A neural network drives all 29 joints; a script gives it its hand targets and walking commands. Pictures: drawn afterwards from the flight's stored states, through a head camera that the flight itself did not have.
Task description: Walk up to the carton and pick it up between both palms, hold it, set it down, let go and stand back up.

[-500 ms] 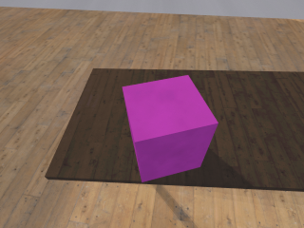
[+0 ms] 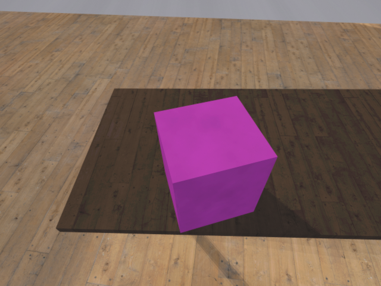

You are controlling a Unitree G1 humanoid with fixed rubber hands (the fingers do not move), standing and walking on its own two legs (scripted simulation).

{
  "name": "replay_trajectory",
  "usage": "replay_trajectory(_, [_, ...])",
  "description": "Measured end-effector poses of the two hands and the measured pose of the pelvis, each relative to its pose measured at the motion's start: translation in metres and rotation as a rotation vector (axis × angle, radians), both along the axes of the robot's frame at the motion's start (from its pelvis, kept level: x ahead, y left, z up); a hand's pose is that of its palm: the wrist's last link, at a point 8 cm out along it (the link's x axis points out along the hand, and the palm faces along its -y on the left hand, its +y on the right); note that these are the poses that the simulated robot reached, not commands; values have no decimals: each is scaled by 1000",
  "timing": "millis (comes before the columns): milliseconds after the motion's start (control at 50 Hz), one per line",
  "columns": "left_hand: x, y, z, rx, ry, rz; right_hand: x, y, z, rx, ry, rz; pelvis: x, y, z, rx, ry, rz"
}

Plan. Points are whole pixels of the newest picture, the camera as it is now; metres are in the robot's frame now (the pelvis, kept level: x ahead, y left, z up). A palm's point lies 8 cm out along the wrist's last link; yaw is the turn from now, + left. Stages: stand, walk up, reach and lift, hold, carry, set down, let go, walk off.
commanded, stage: stand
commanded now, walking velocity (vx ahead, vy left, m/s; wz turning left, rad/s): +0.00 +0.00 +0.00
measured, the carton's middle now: (207, 166) +0.40 -0.02 -0.01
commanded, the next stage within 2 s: none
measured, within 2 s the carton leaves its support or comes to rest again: neither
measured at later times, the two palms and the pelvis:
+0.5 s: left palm out of the picture +0.04 +0.29 -0.13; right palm out of the picture +0.03 -0.28 -0.12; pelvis -0.01 +0.00 +0.00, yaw +0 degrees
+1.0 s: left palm out of the picture +0.03 +0.28 -0.13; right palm out of the picture +0.02 -0.27 -0.12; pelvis -0.02 +0.01 +0.00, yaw +0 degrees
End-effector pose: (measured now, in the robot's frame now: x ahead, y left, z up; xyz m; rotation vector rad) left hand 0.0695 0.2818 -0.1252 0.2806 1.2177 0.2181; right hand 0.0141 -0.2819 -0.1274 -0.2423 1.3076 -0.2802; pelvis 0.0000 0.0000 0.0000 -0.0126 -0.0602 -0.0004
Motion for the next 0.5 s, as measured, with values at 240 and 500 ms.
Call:
replay_trajectory(240, [-11, 2, -2, -6, 8, 10, 1, 7, 1, 6, -10, 6, -4, 2, 1, -1, -4, -6])
replay_trajectory(500, [-27, 8, -2, 7, 31, 23, 15, 0, 6, -12, -54, 32, -10, 3, 1, 3, -5, -1])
